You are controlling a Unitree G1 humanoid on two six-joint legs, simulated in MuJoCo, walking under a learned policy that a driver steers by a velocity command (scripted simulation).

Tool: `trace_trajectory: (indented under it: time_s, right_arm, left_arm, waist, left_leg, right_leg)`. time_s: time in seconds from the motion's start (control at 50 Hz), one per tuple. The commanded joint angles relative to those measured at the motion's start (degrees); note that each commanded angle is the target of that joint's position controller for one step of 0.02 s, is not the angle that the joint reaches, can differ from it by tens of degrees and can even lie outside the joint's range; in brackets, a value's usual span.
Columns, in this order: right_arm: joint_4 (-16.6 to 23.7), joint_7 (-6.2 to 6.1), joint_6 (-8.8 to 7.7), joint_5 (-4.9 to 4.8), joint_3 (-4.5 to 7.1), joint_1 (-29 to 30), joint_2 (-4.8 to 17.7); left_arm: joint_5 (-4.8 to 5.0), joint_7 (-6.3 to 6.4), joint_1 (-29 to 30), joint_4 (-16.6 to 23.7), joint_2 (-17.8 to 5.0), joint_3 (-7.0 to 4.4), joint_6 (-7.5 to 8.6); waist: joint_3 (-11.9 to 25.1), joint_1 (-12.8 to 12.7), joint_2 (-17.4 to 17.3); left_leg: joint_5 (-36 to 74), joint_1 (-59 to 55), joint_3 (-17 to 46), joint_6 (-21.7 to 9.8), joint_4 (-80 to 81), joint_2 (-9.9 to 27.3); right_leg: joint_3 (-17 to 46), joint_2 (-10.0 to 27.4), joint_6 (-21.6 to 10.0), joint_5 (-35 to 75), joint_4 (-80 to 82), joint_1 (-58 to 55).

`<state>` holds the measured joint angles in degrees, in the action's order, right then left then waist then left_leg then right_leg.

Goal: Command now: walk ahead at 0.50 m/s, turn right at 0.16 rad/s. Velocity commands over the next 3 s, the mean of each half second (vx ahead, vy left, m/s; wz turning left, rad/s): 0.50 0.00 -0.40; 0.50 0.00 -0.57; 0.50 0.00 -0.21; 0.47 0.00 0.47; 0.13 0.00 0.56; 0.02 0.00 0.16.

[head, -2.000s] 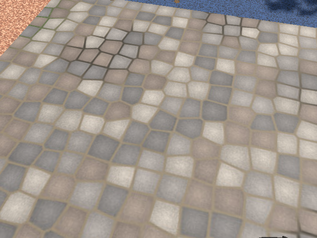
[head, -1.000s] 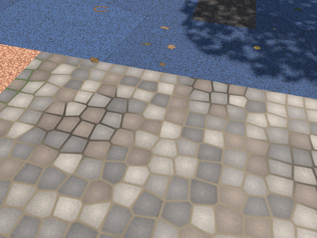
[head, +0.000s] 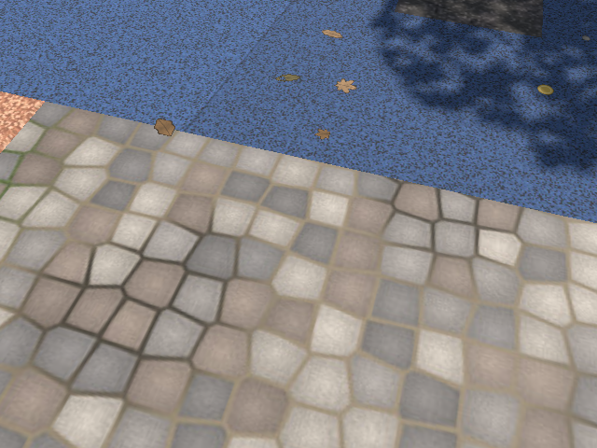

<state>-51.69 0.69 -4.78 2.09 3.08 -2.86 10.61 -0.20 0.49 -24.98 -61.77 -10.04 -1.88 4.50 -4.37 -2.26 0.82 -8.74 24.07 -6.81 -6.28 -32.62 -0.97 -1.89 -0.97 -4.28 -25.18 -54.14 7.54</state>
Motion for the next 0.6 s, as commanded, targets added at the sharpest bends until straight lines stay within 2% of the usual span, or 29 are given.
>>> trace_trajectory:
  time_s: [0.02,0.04,0.06,0.08,0.14,0.18,0.28,0.36,0.38,0.42,0.46,0.48,0.5,0.52,0.54,0.56,0.58,0.6]
  right_arm:
    - [-1.69,-0.1,0.21,-1.15,2.02,-11.84,7.22]
    - [-1.97,-0.16,-0.27,-1.03,1.4,-10.31,5.13]
    - [-2.76,-0.52,-0.67,-1.28,0.85,-10.45,3.46]
    - [-3.42,-0.75,-1.15,-1.2,0.6,-11.68,2.94]
    - [-4.56,-1.03,-2.34,-1.32,0.94,-15.2,5.06]
    - [-4.84,-1.15,-2.46,-1.14,0.9,-17.07,5.31]
    - [-5.56,-1.77,-2.46,-1.19,0.41,-20.7,5.27]
    - [-7.14,-2.61,-1.86,-1.0,0.56,-25.21,6.35]
    - [-7.36,-2.83,-1.56,-0.93,0.62,-25.55,6.66]
    - [-7.24,-3.24,-1.03,-0.77,0.91,-24.66,7.93]
    - [-6.67,-3.4,-0.2,-0.51,1.47,-23.2,9.72]
    - [-6.07,-3.14,0.27,-0.62,1.74,-22.66,10.54]
    - [-4.72,-2.65,0.4,-0.97,1.86,-20.89,10.92]
    - [-0.91,-1.53,0.12,-2.05,0.78,-22.29,5.09]
    - [2.27,-0.9,-0.71,-1.79,1.43,-16.37,8.05]
    - [4.12,-0.5,-1.5,-1.71,1.26,-10.92,8.12]
    - [4.1,-0.46,-2.12,-1.95,1.03,-11.26,7.91]
    - [3.28,-0.68,-1.85,-1.5,1.16,-12.44,7.68]
  left_arm:
    - [-0.1,-0.34,1.79,4.82,-5.75,-1.43,0.6]
    - [-0.44,-0.46,2.22,4.53,-4.56,-1.51,0.12]
    - [-1.37,-0.75,1.07,4.22,-3.73,-1.53,-0.78]
    - [-1.78,-1.14,0.01,3.82,-2.76,-1.51,-1.65]
    - [-1.7,-1.78,3.86,5.77,-2.55,-1.8,-3.18]
    - [-1.49,-2.08,8.47,7.57,-2.92,-1.9,-3.58]
    - [-1.18,-2.8,18.67,11.5,-2.22,-1.19,-3.23]
    - [-1.47,-3.16,24.98,14.48,-2.29,-0.75,-3.02]
    - [-1.57,-3.21,25.34,14.91,-2.53,-0.83,-2.95]
    - [-1.65,-3.06,23.36,14.8,-3.42,-1.3,-2.98]
    - [-1.77,-2.69,16.44,13.07,-5.13,-2.27,-2.95]
    - [-1.94,-2.44,10.6,11.39,-6.56,-3.09,-2.61]
    - [-2.63,-1.87,2.38,9.15,-9.57,-4.48,-2.2]
    - [-3.12,-1.13,0.28,9.52,-16.27,-6.28,-2.25]
    - [-1.4,-1.26,1.11,10.26,-17.67,-6.45,-3.11]
    - [-0.86,-0.83,4.0,10.11,-16.53,-5.99,-3.41]
    - [-0.54,-0.63,6.51,10.17,-13.37,-5.23,-3.18]
    - [-0.47,-0.45,9.19,10.59,-11.26,-4.63,-2.76]
  waist:
    - [6.08,4.77,-2.35]
    - [3.04,3.07,-2.42]
    - [1.67,1.45,-3.65]
    - [1.71,0.79,-4.35]
    - [0.66,0.1,-3.92]
    - [-0.44,0.72,-3.89]
    - [-2.12,2.68,-4.09]
    - [-2.85,4.57,-4.13]
    - [-2.74,4.37,-4.32]
    - [-0.87,2.68,-5.76]
    - [3.34,-0.58,-7.26]
    - [6.77,-2.91,-6.96]
    - [10.88,-7.4,-3.58]
    - [16.33,-5.15,8.87]
    - [18.61,-4.89,6.29]
    - [10.01,-3.96,1.63]
    - [6.0,-1.62,-1.66]
    - [3.3,1.15,-4.19]
  left_leg:
    - [-10.07,-23.97,28.08,-8.36,21.06,21.21]
    - [-6.36,-18.58,22.12,-5.57,22.76,18.55]
    - [-3.01,-14.66,17.23,-3.54,23.85,16.34]
    - [-0.26,-13.14,14.35,-2.78,24.31,15.53]
    - [6.01,-13.91,8.45,-2.3,25.61,14.72]
    - [8.2,-15.51,5.37,-1.76,26.15,14.2]
    - [16.52,-19.49,-1.26,-0.5,25.49,13.06]
    - [24.93,-27.32,-4.44,-0.51,22.98,15.18]
    - [29.14,-29.2,-5.29,-0.44,21.36,15.67]
    - [45.05,-31.69,-7.34,-0.09,15.46,16.29]
    - [56.46,-32.58,-8.48,-0.31,3.47,16.7]
    - [53.8,-30.23,-8.56,-0.17,-6.53,16.68]
    - [41.63,-20.96,-9.04,1.46,-21.69,15.47]
    - [-3.14,3.25,-8.39,4.54,-43.94,6.82]
    - [-20.97,15.46,4.4,5.44,-53.55,-1.03]
    - [-15.02,21.28,8.28,4.82,-51.19,3.61]
    - [-10.41,19.0,8.14,4.73,-45.67,5.61]
    - [-8.95,15.38,8.2,5.12,-40.66,7.16]
  right_leg:
    - [4.84,4.01,-1.77,6.13,-19.66,27.48]
    - [4.77,5.5,-1.73,8.19,-16.37,25.05]
    - [4.81,6.4,-1.23,9.24,-14.04,22.33]
    - [4.54,6.4,-0.86,10.01,-13.41,20.6]
    - [3.75,6.85,-0.21,14.54,-11.71,24.89]
    - [3.26,7.28,0.24,18.74,-8.74,29.23]
    - [-0.75,6.04,0.72,26.55,6.83,30.48]
    - [-5.15,4.45,-1.16,24.44,15.28,29.96]
    - [-5.94,3.72,-1.98,22.52,16.53,29.24]
    - [-7.99,0.82,-4.22,17.4,17.76,24.59]
    - [-9.33,-3.01,-6.99,11.35,18.58,16.74]
    - [-8.66,-4.61,-8.51,10.42,21.49,9.39]
    - [-2.71,-2.11,-11.03,10.52,27.0,-3.47]
    - [24.09,15.55,-18.92,8.75,28.62,-21.93]
    - [45.15,20.92,-22.49,9.14,38.0,-24.89]
    - [35.04,19.6,-20.08,12.11,39.36,-19.4]
    - [29.22,17.76,-17.38,17.82,40.23,-12.51]
    - [23.87,14.57,-14.69,24.33,40.8,-6.58]
